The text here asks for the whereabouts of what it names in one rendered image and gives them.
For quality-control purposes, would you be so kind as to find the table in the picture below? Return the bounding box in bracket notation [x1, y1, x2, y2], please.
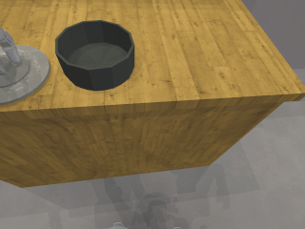
[0, 0, 305, 188]

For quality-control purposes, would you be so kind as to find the left robot hand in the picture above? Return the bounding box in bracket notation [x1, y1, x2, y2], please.
[0, 27, 21, 75]

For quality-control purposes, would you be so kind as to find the lid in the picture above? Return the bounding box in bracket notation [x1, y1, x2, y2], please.
[0, 45, 51, 106]

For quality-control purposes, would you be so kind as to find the pot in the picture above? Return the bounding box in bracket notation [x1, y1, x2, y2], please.
[55, 20, 134, 91]

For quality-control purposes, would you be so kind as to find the knob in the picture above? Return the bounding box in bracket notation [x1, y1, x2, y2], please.
[0, 56, 12, 72]

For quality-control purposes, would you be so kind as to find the left robot shin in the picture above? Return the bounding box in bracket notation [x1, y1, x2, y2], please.
[113, 222, 124, 227]

